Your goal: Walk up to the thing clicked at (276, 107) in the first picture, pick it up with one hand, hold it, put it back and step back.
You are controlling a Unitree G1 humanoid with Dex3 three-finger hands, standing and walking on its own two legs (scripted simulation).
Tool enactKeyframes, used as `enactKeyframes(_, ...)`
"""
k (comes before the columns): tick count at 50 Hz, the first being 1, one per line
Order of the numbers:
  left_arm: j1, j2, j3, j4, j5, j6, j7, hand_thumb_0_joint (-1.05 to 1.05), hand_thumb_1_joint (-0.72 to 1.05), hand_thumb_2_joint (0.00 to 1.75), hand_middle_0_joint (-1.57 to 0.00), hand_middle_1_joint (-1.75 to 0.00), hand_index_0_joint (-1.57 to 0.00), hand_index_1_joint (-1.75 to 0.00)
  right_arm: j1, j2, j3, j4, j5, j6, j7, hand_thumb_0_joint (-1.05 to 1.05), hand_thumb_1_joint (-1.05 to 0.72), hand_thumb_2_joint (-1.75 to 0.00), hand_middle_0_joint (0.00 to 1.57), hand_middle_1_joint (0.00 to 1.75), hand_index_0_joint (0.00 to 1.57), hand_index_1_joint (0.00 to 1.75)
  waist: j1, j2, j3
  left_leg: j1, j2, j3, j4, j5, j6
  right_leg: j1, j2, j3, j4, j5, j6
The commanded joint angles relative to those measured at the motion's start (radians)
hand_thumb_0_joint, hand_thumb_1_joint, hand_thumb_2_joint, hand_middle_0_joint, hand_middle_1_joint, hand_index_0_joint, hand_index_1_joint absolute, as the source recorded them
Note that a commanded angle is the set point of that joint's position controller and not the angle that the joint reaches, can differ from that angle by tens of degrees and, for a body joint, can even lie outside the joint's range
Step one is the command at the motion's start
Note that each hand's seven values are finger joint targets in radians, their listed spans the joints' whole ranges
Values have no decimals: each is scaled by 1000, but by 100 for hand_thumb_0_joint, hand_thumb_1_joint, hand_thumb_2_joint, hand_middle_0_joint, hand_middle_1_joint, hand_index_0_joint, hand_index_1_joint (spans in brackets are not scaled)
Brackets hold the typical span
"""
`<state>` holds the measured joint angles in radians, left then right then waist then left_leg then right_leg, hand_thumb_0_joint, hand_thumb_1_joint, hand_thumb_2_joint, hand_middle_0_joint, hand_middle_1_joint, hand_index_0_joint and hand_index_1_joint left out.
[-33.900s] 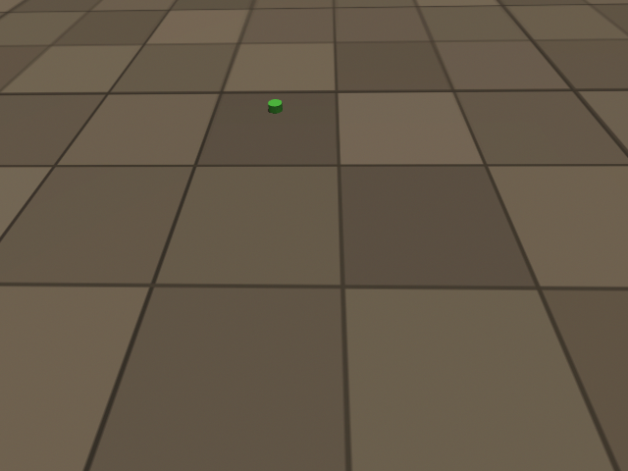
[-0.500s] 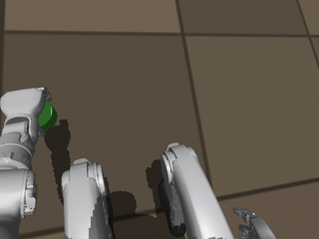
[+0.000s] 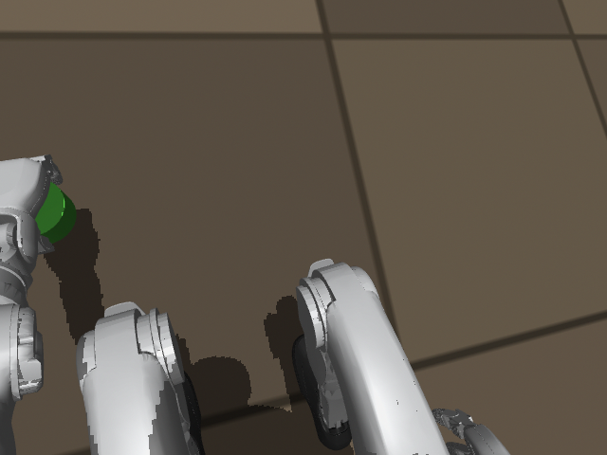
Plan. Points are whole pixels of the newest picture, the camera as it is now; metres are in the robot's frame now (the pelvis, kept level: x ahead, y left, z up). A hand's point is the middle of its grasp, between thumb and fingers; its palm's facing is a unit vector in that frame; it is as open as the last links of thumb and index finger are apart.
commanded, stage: lower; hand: left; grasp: from above
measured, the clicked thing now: (36, 211) +0.47 +0.28 -0.19
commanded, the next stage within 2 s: rest in 0.40 s
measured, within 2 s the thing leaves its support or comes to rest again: rests again in 1.62 s
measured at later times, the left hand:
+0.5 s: hand (48, 222) +0.46 +0.28 -0.22, palm faces -0.45 -0.07 -0.89, open 10.6 cm
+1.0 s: hand (62, 226) +0.47 +0.27 -0.26, palm faces -0.46 -0.09 -0.89, open 10.6 cm
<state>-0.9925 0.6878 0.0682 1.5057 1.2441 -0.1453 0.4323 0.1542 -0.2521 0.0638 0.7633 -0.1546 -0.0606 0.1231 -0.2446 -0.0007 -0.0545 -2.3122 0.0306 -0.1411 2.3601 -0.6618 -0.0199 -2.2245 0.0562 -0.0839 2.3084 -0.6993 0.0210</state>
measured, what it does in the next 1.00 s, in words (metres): stands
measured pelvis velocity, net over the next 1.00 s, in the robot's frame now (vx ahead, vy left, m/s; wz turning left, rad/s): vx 0.00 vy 0.00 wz -0.09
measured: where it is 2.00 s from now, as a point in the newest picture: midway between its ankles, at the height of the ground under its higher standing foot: (259, 430)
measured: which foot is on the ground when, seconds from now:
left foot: down 0.00-1.00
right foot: down 0.00-1.00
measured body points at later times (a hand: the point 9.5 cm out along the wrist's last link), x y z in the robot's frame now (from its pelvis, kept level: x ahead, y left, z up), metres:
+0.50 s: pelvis +0.00 +0.00 -0.02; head +0.26 +0.08 +0.34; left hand +0.48 +0.28 -0.17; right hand +0.05 -0.27 -0.12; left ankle +0.08 +0.13 -0.31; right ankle +0.09 -0.12 -0.31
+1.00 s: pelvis +0.00 +0.00 -0.04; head +0.27 +0.08 +0.31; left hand +0.49 +0.27 -0.21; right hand +0.02 -0.26 -0.12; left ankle +0.08 +0.13 -0.31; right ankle +0.09 -0.12 -0.31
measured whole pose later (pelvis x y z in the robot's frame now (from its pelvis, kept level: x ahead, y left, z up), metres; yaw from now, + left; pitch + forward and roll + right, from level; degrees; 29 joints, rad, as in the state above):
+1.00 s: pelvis +0.00 +0.00 -0.04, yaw -5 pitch +30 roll -11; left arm -1.01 0.86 0.15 1.67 1.28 -0.18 0.58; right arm 0.13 -0.30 0.19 0.73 -0.24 -0.16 0.21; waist -0.34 -0.08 0.10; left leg -2.37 0.03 -0.23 2.52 -0.69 -0.03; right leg -2.26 0.09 -0.16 2.41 -0.70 0.04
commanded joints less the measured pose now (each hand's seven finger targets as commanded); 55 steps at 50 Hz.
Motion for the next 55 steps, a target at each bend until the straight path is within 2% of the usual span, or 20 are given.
enactKeyframes(1,-335,244,21,-156,-18,-6,42,0,51,80,-86,-83,-89,-80,197,-248,-70,-5,7,-11,-11,0,-91,-90,20,30,20,30,3,269,-686,500,-13,98,-213,129,49,336,15,-68,-252,219,-52)
enactKeyframes(7,-293,208,1,-102,-14,-2,43,0,44,84,-85,-81,-86,-79,198,-241,-57,-6,0,-8,-2,0,-91,-90,20,30,20,30,-28,215,-643,454,-9,92,-174,154,54,361,24,-74,-244,257,-44)
enactKeyframes(10,-302,255,25,-102,-11,-13,52,0,46,81,-84,-83,-87,-80,195,-250,-50,-5,-2,-8,-1,0,-91,-90,20,30,20,30,-9,247,-655,455,-10,89,-171,160,50,356,25,-80,-224,255,-46)
enactKeyframes(13,-329,236,6,-100,8,-22,63,0,46,83,-85,-84,-87,-81,200,-262,-46,-6,-12,-16,3,0,-91,-90,20,30,20,30,-46,271,-631,486,-5,77,-158,163,45,316,27,-97,-201,262,-49)
enactKeyframes(17,-308,277,45,-86,14,-24,93,0,48,82,-85,-85,-87,-81,181,-276,-38,-17,-18,-20,8,0,-91,-90,20,30,20,30,-24,312,-651,507,-6,72,-155,164,39,299,25,-108,-184,257,-52)
enactKeyframes(19,-333,263,30,-75,26,-26,100,0,49,84,-85,-86,-88,-83,197,-278,-35,-8,-28,-27,16,0,-91,-90,20,30,20,30,-60,312,-610,498,-3,67,-145,161,39,278,31,-116,-177,262,-52)
enactKeyframes(23,-336,311,60,-96,22,-25,122,0,50,87,-86,-87,-88,-85,187,-292,-22,-21,-34,-38,23,0,-91,-90,20,30,20,30,-44,353,-637,496,-3,67,-136,158,39,295,29,-117,-171,255,-50)
enactKeyframes(25,-291,265,37,-33,21,-12,128,0,53,88,-89,-89,-91,-86,177,-283,-21,-19,-35,-42,28,0,-91,-90,20,30,20,30,-58,328,-598,494,-2,64,-130,150,38,271,32,-123,-162,252,-51)
enactKeyframes(27,-335,303,53,-53,17,-17,135,0,50,92,-86,-86,-88,-84,184,-298,-17,-16,-37,-46,30,0,-90,-90,20,30,20,30,-64,336,-609,478,-1,56,-119,152,39,265,33,-127,-156,258,-51)
enactKeyframes(28,-295,271,28,15,17,-11,134,0,48,90,-84,-86,-87,-84,170,-287,-11,-18,-38,-50,33,0,-90,-90,20,30,20,30,-66,312,-571,451,0,57,-114,129,42,257,36,-124,-158,237,-51)
enactKeyframes(29,-305,279,28,0,15,-13,136,0,47,89,-83,-87,-86,-84,181,-287,-7,-18,-43,-55,38,0,-90,-90,20,30,20,30,-84,302,-553,432,1,61,-99,137,46,283,38,-121,-168,252,-44)
enactKeyframes(30,-336,347,76,-57,10,-20,145,0,46,91,-83,-86,-85,-84,195,-301,-8,-20,-45,-57,38,0,-90,-90,20,30,20,30,-80,287,-591,433,4,57,-88,175,49,322,41,-121,-169,292,-39)
enactKeyframes(32,-315,334,63,-9,13,-18,146,0,50,88,-84,-88,-87,-85,191,-303,-1,-15,-51,-69,45,0,-90,-90,20,30,20,30,-77,305,-567,428,2,61,-82,163,46,308,38,-120,-160,273,-43)
enactKeyframes(33,-306,373,98,-23,13,-23,153,0,49,88,-84,-87,-87,-84,194,-313,1,-18,-53,-69,46,0,-90,-90,20,30,20,30,-72,308,-592,439,6,56,-84,179,46,333,40,-126,-162,287,-41)
enactKeyframes(37,-305,379,92,13,17,-30,157,0,52,87,-85,-88,-89,-85,198,-316,11,-23,-61,-80,57,0,-90,-90,20,30,20,30,-94,312,-556,416,8,45,-77,148,47,326,45,-132,-156,261,-42)
enactKeyframes(38,-311,326,53,16,13,-31,155,0,51,87,-86,-88,-89,-84,178,-318,20,-39,-60,-85,58,0,-90,-90,20,30,20,30,-95,307,-544,423,5,45,-74,144,44,307,45,-139,-157,253,-47)
enactKeyframes(44,-287,409,97,46,28,-38,184,0,56,89,-89,-88,-92,-85,180,-337,28,-20,-69,-99,71,0,-90,-90,20,30,20,30,-100,356,-527,460,13,26,-75,157,33,288,51,-163,-128,266,-50)
enactKeyframes(49,-321,398,78,53,21,-46,201,0,57,86,-89,-88,-92,-84,183,-347,45,-28,-80,-120,86,0,-90,-90,20,30,20,30,-132,337,-496,426,13,28,-53,155,40,316,51,-160,-139,276,-41)
enactKeyframes(52,-272,442,109,72,27,-46,210,0,57,86,-90,-85,-93,-82,191,-353,48,-18,-83,-125,91,0,-90,-90,20,30,20,30,-112,347,-521,440,19,22,-58,178,37,351,59,-159,-137,296,-40)
enactKeyframes(55,-294,414,84,81,17,-50,214,0,60,86,-91,-87,-94,-83,168,-358,55,-27,-90,-139,99,0,-90,-90,20,30,20,30,-129,356,-491,443,20,12,-60,155,33,317,58,-176,-137,270,-43)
